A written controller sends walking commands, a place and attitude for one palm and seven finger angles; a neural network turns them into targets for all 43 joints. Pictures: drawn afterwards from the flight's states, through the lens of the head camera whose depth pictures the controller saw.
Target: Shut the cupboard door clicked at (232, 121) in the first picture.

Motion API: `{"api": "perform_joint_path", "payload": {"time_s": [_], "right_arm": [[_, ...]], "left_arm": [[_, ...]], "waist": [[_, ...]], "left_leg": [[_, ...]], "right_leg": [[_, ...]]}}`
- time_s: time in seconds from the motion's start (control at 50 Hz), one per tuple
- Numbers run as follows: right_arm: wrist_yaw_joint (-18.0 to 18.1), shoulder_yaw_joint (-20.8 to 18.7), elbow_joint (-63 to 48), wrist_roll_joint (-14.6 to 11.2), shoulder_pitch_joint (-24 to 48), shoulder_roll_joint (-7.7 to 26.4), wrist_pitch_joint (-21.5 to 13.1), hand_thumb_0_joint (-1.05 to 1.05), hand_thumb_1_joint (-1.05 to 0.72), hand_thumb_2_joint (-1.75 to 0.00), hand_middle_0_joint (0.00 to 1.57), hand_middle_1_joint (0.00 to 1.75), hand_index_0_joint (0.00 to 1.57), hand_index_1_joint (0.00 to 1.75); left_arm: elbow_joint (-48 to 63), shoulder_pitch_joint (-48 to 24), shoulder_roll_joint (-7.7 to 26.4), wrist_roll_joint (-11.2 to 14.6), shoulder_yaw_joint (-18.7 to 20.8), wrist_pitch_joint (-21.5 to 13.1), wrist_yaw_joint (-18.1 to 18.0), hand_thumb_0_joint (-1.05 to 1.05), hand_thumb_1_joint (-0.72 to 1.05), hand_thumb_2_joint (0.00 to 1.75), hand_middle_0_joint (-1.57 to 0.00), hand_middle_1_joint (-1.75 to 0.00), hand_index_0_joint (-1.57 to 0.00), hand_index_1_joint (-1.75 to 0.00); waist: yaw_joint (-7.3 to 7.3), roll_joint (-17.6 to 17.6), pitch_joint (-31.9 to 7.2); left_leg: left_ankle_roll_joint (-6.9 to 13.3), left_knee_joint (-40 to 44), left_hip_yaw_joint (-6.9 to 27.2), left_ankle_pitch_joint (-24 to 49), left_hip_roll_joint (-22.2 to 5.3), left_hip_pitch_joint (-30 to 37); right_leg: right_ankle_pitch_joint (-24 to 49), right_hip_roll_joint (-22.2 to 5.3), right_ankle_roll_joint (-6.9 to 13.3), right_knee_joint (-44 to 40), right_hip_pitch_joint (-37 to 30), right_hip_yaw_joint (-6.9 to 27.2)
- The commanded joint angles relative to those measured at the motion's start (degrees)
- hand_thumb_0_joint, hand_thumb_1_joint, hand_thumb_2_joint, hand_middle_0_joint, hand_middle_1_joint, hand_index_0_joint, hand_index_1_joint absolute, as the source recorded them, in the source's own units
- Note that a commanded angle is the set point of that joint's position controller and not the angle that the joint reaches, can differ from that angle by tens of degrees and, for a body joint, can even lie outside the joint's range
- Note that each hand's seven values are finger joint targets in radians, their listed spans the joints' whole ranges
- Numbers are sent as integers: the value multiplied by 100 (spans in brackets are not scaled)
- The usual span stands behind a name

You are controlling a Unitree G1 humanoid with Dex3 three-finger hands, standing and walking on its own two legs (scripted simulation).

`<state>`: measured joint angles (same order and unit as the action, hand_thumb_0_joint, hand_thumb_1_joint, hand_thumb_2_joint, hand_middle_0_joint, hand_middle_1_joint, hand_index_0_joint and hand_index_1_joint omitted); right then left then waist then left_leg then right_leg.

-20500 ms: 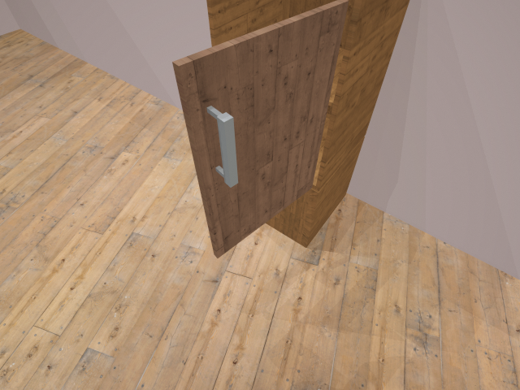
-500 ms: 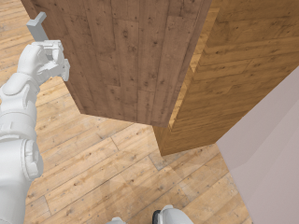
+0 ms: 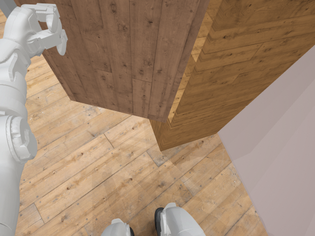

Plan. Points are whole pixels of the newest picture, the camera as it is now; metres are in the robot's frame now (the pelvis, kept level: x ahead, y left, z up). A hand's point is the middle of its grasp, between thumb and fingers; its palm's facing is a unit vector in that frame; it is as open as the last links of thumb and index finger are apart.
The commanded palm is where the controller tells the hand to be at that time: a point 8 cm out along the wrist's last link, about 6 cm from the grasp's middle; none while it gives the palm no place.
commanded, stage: push the door shut along its arc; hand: left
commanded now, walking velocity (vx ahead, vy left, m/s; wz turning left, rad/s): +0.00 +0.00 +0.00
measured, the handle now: (24, 18) +0.61 +0.22 +0.12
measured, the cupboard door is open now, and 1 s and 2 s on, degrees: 59 48 48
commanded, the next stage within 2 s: pull the fist back off the door in 0.44 s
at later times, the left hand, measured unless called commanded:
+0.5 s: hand (72, 23) +0.59 +0.12 +0.13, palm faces -0.39 -0.92 +0.00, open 3.1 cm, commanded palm +0.61 +0.14 +0.13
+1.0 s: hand (81, 26) +0.58 +0.10 +0.12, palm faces +0.02 -1.00 -0.02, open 3.1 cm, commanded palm +0.53 +0.15 +0.13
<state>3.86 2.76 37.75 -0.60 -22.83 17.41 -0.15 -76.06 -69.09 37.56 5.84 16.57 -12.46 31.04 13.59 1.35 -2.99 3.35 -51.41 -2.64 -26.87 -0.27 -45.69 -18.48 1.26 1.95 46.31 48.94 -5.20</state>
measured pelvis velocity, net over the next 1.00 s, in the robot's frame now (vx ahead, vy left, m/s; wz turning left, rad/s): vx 0.03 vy -0.01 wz -0.05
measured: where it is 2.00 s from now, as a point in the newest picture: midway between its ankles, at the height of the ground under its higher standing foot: outside the picture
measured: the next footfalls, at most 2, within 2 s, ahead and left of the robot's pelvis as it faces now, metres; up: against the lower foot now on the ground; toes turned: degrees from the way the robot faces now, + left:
none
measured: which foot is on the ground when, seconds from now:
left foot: down 0.00-1.00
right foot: down 0.00-1.00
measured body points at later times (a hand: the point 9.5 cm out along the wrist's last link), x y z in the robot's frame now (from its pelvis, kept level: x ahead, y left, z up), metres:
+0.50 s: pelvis +0.01 +0.00 -0.01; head +0.18 +0.02 +0.41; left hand +0.60 +0.17 +0.13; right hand -0.05 -0.27 -0.10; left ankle -0.03 +0.08 -0.69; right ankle +0.03 -0.10 -0.69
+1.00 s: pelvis +0.03 -0.01 +0.01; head +0.15 -0.02 +0.45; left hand +0.57 +0.15 +0.13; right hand -0.05 -0.25 -0.10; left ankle -0.03 +0.08 -0.69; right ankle +0.03 -0.10 -0.69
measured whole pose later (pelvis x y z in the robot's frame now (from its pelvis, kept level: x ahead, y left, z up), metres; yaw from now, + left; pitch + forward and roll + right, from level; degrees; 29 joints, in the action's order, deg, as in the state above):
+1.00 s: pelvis +0.03 -0.01 +0.01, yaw -3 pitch +21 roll -2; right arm -3.0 0.9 36.1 1.9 -29.8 14.1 1.7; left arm -70.0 -60.3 24.9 0.6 23.1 -18.9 2.8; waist 11.9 3.6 -5.2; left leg 2.2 -45.2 -2.0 -26.5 -0.5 -39.4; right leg -17.9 3.4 2.4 41.3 44.2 -2.4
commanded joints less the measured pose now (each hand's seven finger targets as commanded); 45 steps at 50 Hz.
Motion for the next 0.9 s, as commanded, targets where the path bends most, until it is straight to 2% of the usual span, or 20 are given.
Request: {"api": "perform_joint_path", "payload": {"time_s": [0.0,0.06,0.1,0.14,0.18,0.2,0.28,0.32,0.42,0.52,0.54,0.56,0.58,0.62,0.64,0.68,0.76,0.8,0.84,0.88], "right_arm": [[75,-364,-147,42,-1175,1157,-13,0,-90,-90,20,30,20,30],[71,-369,-198,57,-1252,1157,-3,0,-90,-90,20,30,20,30],[79,-357,-181,61,-1264,1154,7,0,-90,-90,20,30,20,30],[90,-355,-169,52,-1312,1158,19,0,-90,-90,20,30,20,30],[93,-359,-131,45,-1325,1131,24,0,-90,-90,20,30,20,30],[75,-391,-104,67,-1357,1153,27,0,-90,-90,20,30,20,30],[73,-381,26,81,-1379,1161,18,0,-90,-90,20,30,20,30],[64,-385,87,93,-1402,1177,26,0,-90,-90,20,30,20,30],[30,-416,259,143,-1415,1172,5,0,-90,-90,20,30,20,30],[4,-434,359,172,-1389,1159,-23,0,-90,-90,20,30,20,30],[-88,-336,97,236,-1913,940,-66,0,-90,-90,20,30,20,30],[-233,-295,26,244,-1895,909,-93,0,-90,-90,20,30,20,30],[-338,-373,-25,318,-2033,880,-100,0,-90,-90,20,30,20,30],[-577,-445,-162,479,-2138,817,-82,0,-90,-90,20,30,20,30],[-700,-473,-143,549,-2183,774,-77,0,-90,-90,20,30,20,30],[-818,-554,-63,555,-2236,805,-7,0,-90,-90,20,30,20,30],[-715,-553,-166,384,-2103,853,172,0,-90,-90,20,30,20,30],[-639,-522,-238,335,-2036,809,177,0,-90,-90,20,30,20,30],[-632,-512,-321,330,-1932,746,138,0,-90,-90,20,30,20,30],[-625,-514,-361,306,-1854,707,116,0,-90,-90,20,30,20,30]], "left_arm": [[1138,-3076,1252,97,179,-242,14,0,90,90,-130,-150,-130,-150],[1112,-3086,1533,3,374,-195,-37,0,90,90,-130,-150,-130,-150],[1179,-3277,1642,-6,396,-208,-28,0,90,90,-130,-150,-130,-150],[1004,-3194,1695,-61,383,-158,-4,0,90,90,-130,-150,-130,-150],[1132,-3478,1335,13,109,-174,24,0,90,90,-130,-150,-130,-150],[1235,-3463,1418,-25,179,-168,35,0,90,90,-130,-150,-130,-150],[958,-3641,1029,64,-70,-49,91,0,90,90,-130,-150,-130,-150],[908,-3810,1125,-11,-71,-22,65,0,90,90,-130,-150,-130,-150],[961,-4150,570,-2,-427,-41,32,0,90,90,-130,-150,-130,-150],[973,-4371,267,22,-567,5,32,0,90,90,-130,-150,-130,-150],[871,-4338,1059,381,1168,198,-1140,0,90,90,-130,-150,-130,-150],[747,-4090,541,220,627,300,-1670,0,90,90,-130,-150,-130,-150],[887,-3919,299,185,720,232,-2147,0,90,90,-130,-150,-130,-150],[1621,-3504,53,-247,645,-144,-2983,0,90,90,-130,-150,-130,-150],[1905,-3407,-136,-542,421,-400,-3285,0,90,90,-130,-150,-130,-150],[1854,-3283,-435,-864,29,-667,-3396,0,90,90,-130,-150,-130,-150],[1612,-3069,199,-682,524,-552,-2987,0,90,90,-130,-150,-130,-150],[1743,-2912,459,-579,802,-648,-2932,0,90,90,-130,-150,-130,-150],[2118,-2593,553,-520,928,-897,-2932,0,90,90,-130,-150,-130,-150],[2095,-2201,390,-526,815,-1087,-2929,0,90,90,-130,-150,-130,-150]], "waist": [[207,802,-3014],[204,630,-3138],[217,835,-3270],[254,648,-3118],[325,950,-3142],[290,1013,-3379],[457,890,-3076],[481,988,-3066],[581,1333,-3164],[648,1294,-3358],[333,1459,-3358],[382,1319,-3246],[416,859,-3299],[194,1251,-3724],[187,1333,-3791],[280,1134,-3783],[92,614,-3844],[-33,670,-3736],[-207,748,-3794],[-242,654,-3468]], "left_leg": [[-178,304,678,3099,-92,2014],[-139,264,604,2953,-62,1760],[-156,207,581,3116,-58,1813],[-130,185,543,2964,-59,1579],[-145,162,563,3233,-60,1853],[-164,136,619,3403,-104,2111],[-132,91,617,3417,-91,2097],[-147,60,649,3347,-104,2061],[-184,-72,814,3946,-161,2720],[-167,-183,848,4195,-141,2942],[-272,-72,989,4117,-238,2117],[-321,75,1025,4105,-234,1946],[-311,74,1119,4369,-265,2042],[-352,-17,1005,4985,-245,2292],[-381,-63,1007,5176,-250,2455],[-408,23,1084,5098,-265,2628],[-220,430,596,3741,-1,1836],[-201,548,551,3755,0,1767],[-198,604,465,3739,34,1781],[-185,673,429,3667,35,1717]], "right_leg": [[2031,130,-1,-205,-1181,321],[2164,135,-6,-195,-1467,363],[2321,146,-3,-140,-1489,372],[2317,150,-16,-167,-1545,381],[2367,171,20,-92,-1344,304],[2346,182,4,-101,-1234,314],[2287,220,17,-105,-969,224],[2182,218,12,-95,-842,232],[1996,244,24,14,-150,117],[2017,281,29,98,45,79],[2202,157,5,-70,-558,229],[2263,153,-50,-40,-702,242],[2375,159,-103,-46,-787,182],[2730,132,-132,-29,-900,265],[2795,136,-140,-15,-833,268],[2715,143,-131,-43,-880,249],[3269,155,-65,-356,-2403,425],[3445,142,-60,-381,-2634,454],[3607,131,-50,-407,-2904,493],[3545,132,-47,-424,-2918,477]]}}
